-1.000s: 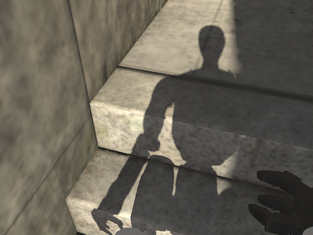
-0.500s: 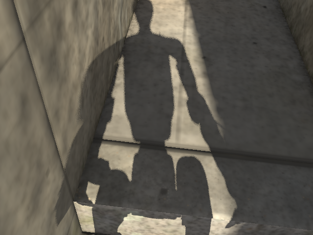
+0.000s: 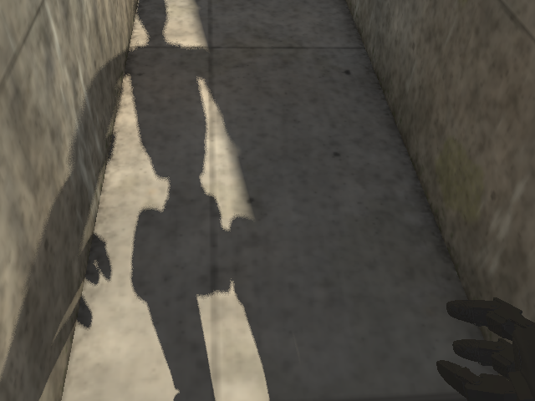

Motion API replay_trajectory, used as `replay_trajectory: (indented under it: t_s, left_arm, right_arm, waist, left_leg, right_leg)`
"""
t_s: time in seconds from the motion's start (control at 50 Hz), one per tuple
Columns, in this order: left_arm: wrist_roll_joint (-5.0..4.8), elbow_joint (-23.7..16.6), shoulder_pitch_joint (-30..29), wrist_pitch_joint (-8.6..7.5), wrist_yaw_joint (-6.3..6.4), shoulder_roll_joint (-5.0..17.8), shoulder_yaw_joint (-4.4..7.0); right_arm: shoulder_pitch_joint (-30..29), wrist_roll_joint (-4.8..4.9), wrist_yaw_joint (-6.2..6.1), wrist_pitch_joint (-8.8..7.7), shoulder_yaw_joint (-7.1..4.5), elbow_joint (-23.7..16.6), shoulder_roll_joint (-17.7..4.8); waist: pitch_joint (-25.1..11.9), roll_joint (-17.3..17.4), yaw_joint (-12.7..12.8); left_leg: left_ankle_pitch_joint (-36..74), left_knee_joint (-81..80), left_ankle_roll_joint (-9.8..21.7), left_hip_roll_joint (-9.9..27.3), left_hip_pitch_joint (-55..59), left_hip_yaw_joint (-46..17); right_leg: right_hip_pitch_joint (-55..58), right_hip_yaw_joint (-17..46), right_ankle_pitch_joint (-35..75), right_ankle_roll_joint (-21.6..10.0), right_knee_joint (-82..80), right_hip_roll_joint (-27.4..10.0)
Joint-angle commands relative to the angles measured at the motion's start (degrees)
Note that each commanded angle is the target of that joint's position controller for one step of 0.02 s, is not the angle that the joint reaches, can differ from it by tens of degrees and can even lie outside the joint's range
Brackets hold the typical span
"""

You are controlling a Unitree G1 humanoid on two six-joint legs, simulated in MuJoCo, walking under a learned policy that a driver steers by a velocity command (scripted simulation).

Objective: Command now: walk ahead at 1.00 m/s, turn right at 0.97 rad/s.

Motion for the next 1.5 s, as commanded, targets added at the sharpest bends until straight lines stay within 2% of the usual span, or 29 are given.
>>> replay_trajectory:
  t_s: [0.02,0.1,0.14,0.2,0.24,0.26,0.28,0.3,0.36,0.44,0.48,0.56,0.6,0.62,0.64,0.66,0.7,0.78,0.84,0.96,1.06,1.08,1.1,1.12,1.14,1.22,1.34,1.4,1.5]
  left_arm:
    - [0.25,2.84,9.45,-3.24,-1.5,-4.42,-1.95]
    - [-0.16,6.92,6.75,-1.02,-0.42,-5.54,-3.75]
    - [-0.87,8.63,1.49,1.48,1.85,-6.15,-3.98]
    - [-0.39,10.28,7.78,-2.33,3.11,7.19,-0.75]
    - [0.48,7.44,0.83,-1.8,2.72,11.45,1.65]
    - [2.84,3.48,-12.2,-3.76,2.28,5.73,0.71]
    - [3.6,1.11,-11.66,-4.91,0.14,-5.52,-1.76]
    - [2.98,-2.27,-8.15,-6.42,-1.15,-10.47,-3.37]
    - [3.93,-7.98,-8.94,-4.21,0.61,-17.92,-8.73]
    - [2.48,-12.15,-15.4,-3.29,5.52,-5.93,-7.64]
    - [2.85,-14.34,-18.68,-3.26,5.81,-5.51,-7.73]
    - [-4.15,-13.75,-15.88,-1.47,6.71,-1.62,-4.93]
    - [-2.65,-11.78,-2.81,-2.96,5.4,5.2,-1.38]
    - [1.25,-7.99,7.43,-3.54,5.4,7.81,0.17]
    - [3.13,-4.93,11.01,-3.32,4.25,11.45,0.2]
    - [5.3,-5.98,8.47,-3.15,2.84,11.24,-0.07]
    - [1.41,-2.55,2.54,-1.47,3.96,7.57,0.43]
    - [2.24,3.97,-1.68,-0.47,6.61,0.48,-1.82]
    - [-1.8,7.04,3.17,-0.68,5.98,-6.35,-3.79]
    - [-0.26,7.33,-1.5,-1.12,8.38,5.76,-1.0]
    - [-3.53,8.92,-3.68,-3.79,6.22,19.95,4.33]
    - [-1.97,7.48,-4.83,-5.48,5.89,12.51,2.69]
    - [0.16,3.41,1.93,-8.0,5.16,-1.49,-0.85]
    - [-0.69,-0.73,-1.21,-10.5,4.32,1.16,-0.94]
    - [-3.42,-3.84,-9.16,-10.87,5.07,1.3,-1.03]
    - [0.31,0.27,-9.35,-5.04,4.7,1.07,-1.04]
    - [3.15,-4.85,-30.98,-4.63,1.99,-5.68,-4.22]
    - [1.0,-6.94,-37.71,-4.41,-0.58,-5.3,-3.28]
    - [0.28,-3.7,-15.65,-3.55,-0.64,2.89,1.09]
  right_arm:
    - [-8.17,-1.18,2.67,-5.17,6.37,-11.42,11.31]
    - [-15.03,1.24,0.99,-2.08,8.48,-17.66,14.12]
    - [-22.39,0.95,0.1,-1.55,10.05,-20.43,13.11]
    - [-5.66,1.4,-1.77,-0.5,4.22,-13.67,3.6]
    - [17.17,2.4,-1.92,2.13,-0.71,-4.95,-4.41]
    - [34.14,1.65,-0.29,1.99,-2.09,5.16,-9.3]
    - [30.45,1.3,-0.35,2.76,-0.64,11.0,-7.51]
    - [22.0,2.59,-0.47,1.52,0.57,8.91,-0.36]
    - [19.31,2.97,0.14,0.88,2.51,16.45,10.52]
    - [6.36,4.57,-1.01,0.4,0.4,12.33,0.22]
    - [10.59,4.91,-1.68,-1.31,-1.68,10.19,-6.63]
    - [23.74,2.61,-2.46,0.6,-3.78,10.07,-11.89]
    - [20.04,2.01,-1.52,2.01,-3.45,6.12,-10.94]
    - [16.3,1.3,-1.14,2.46,-1.47,2.84,-4.58]
    - [14.96,-1.28,-1.71,1.69,1.25,-0.85,5.89]
    - [31.77,2.73,-1.54,0.8,1.57,-1.73,6.59]
    - [28.13,5.98,-2.1,2.97,0.38,-1.91,1.17]
    - [20.39,4.47,0.17,7.33,-0.81,-2.96,-0.12]
    - [14.87,7.01,2.09,8.76,0.21,-6.63,4.7]
    - [6.08,6.16,3.57,8.51,-1.45,-12.63,-0.08]
    - [30.19,6.45,1.08,7.72,-8.83,-7.24,-10.56]
    - [35.7,5.79,1.07,7.16,-9.45,-2.91,-13.34]
    - [27.61,3.05,1.72,5.71,-7.59,-3.13,-14.34]
    - [33.97,3.01,1.72,4.85,-5.71,-1.82,-8.45]
    - [35.43,2.48,1.41,3.53,-5.3,-0.01,-6.52]
    - [20.77,2.32,0.35,0.3,-3.28,-1.11,-4.77]
    - [29.25,3.47,-4.09,0.22,-2.12,7.49,-5.32]
    - [31.94,3.54,-4.12,-0.55,-2.21,10.46,-7.12]
    - [25.71,0.17,-5.72,-0.9,-3.56,11.12,-12.14]
  waist:
    - [-0.97,0.13,-3.51]
    - [8.61,1.65,-6.85]
    - [9.83,1.77,-9.48]
    - [-15.72,-14.86,-14.62]
    - [-18.32,-13.74,-24.76]
    - [-17.51,7.04,-30.87]
    - [-12.61,36.37,-17.97]
    - [-5.22,26.31,-12.33]
    - [3.04,3.98,-3.22]
    - [13.32,-4.35,2.55]
    - [4.93,-5.67,0.0]
    - [0.01,1.31,-2.01]
    - [-6.62,8.9,7.0]
    - [-12.09,11.6,9.15]
    - [-11.52,-6.05,5.15]
    - [-22.88,-16.44,-3.84]
    - [-13.6,-7.72,-5.02]
    - [1.31,-3.9,-7.55]
    - [6.79,-7.91,-7.36]
    - [16.21,-9.62,-9.18]
    - [-1.55,-11.89,-24.55]
    - [0.33,-2.53,-23.75]
    - [-3.08,23.24,-8.19]
    - [-13.84,29.82,-11.5]
    - [-6.33,24.42,-12.15]
    - [3.16,-2.63,-2.12]
    - [7.14,-0.66,-7.75]
    - [6.31,3.74,-9.37]
    - [-6.32,16.73,4.18]
  left_leg:
    - [-11.16,30.02,1.76,-5.71,-39.79,-1.59]
    - [-20.86,34.08,-1.78,-1.63,-57.17,4.2]
    - [-5.89,-11.07,-2.17,1.69,-25.06,14.33]
    - [-6.24,-25.47,-3.53,-8.75,21.76,23.25]
    - [-24.24,-43.53,0.64,-8.33,23.69,7.25]
    - [-29.92,-55.66,7.63,-5.09,30.9,-14.99]
    - [-28.84,-82.74,18.97,3.8,25.81,-50.74]
    - [-44.49,-91.5,18.35,8.18,15.86,-62.29]
    - [-26.1,-84.06,7.74,4.77,3.11,-34.95]
    - [-7.49,-91.47,5.02,-1.68,-23.4,-14.24]
    - [-4.13,-98.63,4.93,-1.03,-30.34,-10.96]
    - [1.04,-89.0,3.44,0.51,-6.95,-11.78]
    - [27.36,-63.56,-2.44,-2.93,2.74,-8.43]
    - [23.99,-42.95,-4.99,-3.14,-3.18,-6.28]
    - [-17.17,-21.61,-5.23,-3.13,-16.12,-4.13]
    - [-13.44,-6.45,-5.04,-3.46,-23.76,-8.4]
    - [1.56,1.56,-10.17,1.99,-31.7,-6.7]
    - [12.45,1.85,-7.53,0.31,-27.81,-8.06]
    - [6.14,-8.93,-6.1,2.83,-33.8,0.46]
    - [8.31,-38.45,-2.74,7.03,-12.69,8.94]
    - [-0.44,-63.23,5.6,-4.55,31.06,13.82]
    - [6.4,-73.95,9.16,-2.35,40.04,1.67]
    - [5.18,-78.13,14.69,2.2,46.59,-25.66]
    - [-4.1,-88.26,19.3,7.25,47.82,-37.63]
    - [-14.28,-96.47,20.32,9.86,41.97,-44.18]
    - [-2.76,-92.02,10.83,9.21,12.51,-27.56]
    - [21.61,-96.84,3.5,4.39,5.24,-0.13]
    - [23.48,-101.5,0.54,4.6,11.47,3.72]
    - [94.77,-63.65,-6.32,11.06,30.87,8.07]
  right_leg:
    - [22.76,41.68,36.86,-11.91,-34.48,-12.41]
    - [16.21,34.64,22.95,-8.8,-43.18,-16.02]
    - [-15.14,20.34,22.84,-5.91,-61.36,-12.01]
    - [-6.36,11.29,106.64,-6.68,-49.9,-15.13]
    - [7.17,11.36,134.82,-5.4,-20.3,-17.31]
    - [-5.18,12.66,98.13,-5.02,14.61,-12.17]
    - [-22.16,9.64,33.1,-1.67,48.41,-1.9]
    - [-31.28,13.76,31.24,-4.63,66.05,-4.96]
    - [-37.2,11.86,22.75,-4.31,63.89,-10.17]
    - [-20.2,5.34,26.98,5.74,22.73,-19.35]
    - [5.49,0.71,39.44,9.12,8.02,-21.18]
    - [19.89,-1.8,20.34,14.57,-19.01,-13.55]
    - [30.85,-1.21,19.91,12.01,-31.79,-13.2]
    - [42.97,3.61,26.34,9.29,-30.22,-20.32]
    - [48.53,13.7,67.72,6.6,-23.35,-32.5]
    - [52.9,41.39,52.72,-1.53,-35.43,-42.81]
    - [41.39,47.41,13.89,-6.39,-46.7,-46.45]
    - [24.34,8.1,33.26,4.51,-39.03,-32.74]
    - [23.21,-4.12,16.41,5.81,-42.67,-26.35]
    - [13.99,-16.32,31.32,6.44,-57.57,-27.71]
    - [20.47,-13.61,95.15,1.67,-17.28,-28.51]
    - [7.87,-9.86,46.98,4.88,8.19,-18.91]
    - [-10.87,0.86,4.34,4.51,29.33,-9.06]
    - [-15.36,12.26,6.31,3.75,33.87,-9.13]
    - [-22.27,11.22,10.86,4.25,33.7,-8.34]
    - [-13.13,9.65,21.68,5.22,16.55,-16.06]
    - [-8.55,0.29,54.24,5.92,-18.47,-13.31]
    - [-0.01,-3.71,60.16,6.88,-31.64,-8.55]
    - [14.11,-10.79,37.87,1.62,-27.46,0.09]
